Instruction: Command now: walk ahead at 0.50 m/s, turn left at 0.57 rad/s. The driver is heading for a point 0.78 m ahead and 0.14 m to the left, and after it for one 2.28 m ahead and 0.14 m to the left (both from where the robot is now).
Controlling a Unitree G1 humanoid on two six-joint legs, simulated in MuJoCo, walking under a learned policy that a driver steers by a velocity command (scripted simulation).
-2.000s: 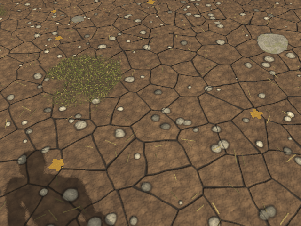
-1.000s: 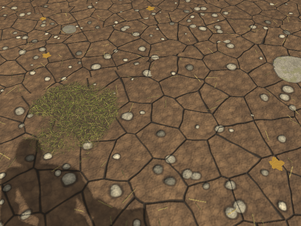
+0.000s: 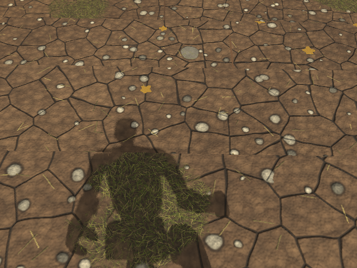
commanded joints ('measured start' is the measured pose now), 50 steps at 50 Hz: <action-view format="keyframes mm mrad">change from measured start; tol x32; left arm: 1 -88 109 13 -129 -5 -76 -4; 50 32 162 8 -154 -41 -23 -30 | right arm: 1 176 -145 -38 -21 -1 -25 -7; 23 391 -91 10 -81 29 -11 -68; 43 -99 -44 24 -229 3 15 0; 50 313 -179 -23 -110 -12 0 -15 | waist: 1 -65 0 -189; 20 20 134 -145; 23 40 -281 -407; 42 71 -67 20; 50 -141 122 -305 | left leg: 1 583 288 -544 -365 72 213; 19 361 181 -466 -217 184 82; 24 -353 46 -238 710 -302 -86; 43 -150 98 -29 -30 58 -46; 46 281 -8 42 -141 85 21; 48 846 383 -675 -207 -19 249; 50 746 409 -631 -322 8 228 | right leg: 1 -561 -21 133 154 98 -42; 20 -34 74 103 -711 454 -64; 23 590 -375 881 -810 30 -320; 28 98 -173 318 -914 287 -196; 40 167 -182 -32 -969 541 -188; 46 211 -174 -126 -574 1043 -128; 48 -393 48 -82 88 -50 -17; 50 -559 16 116 235 -59 -34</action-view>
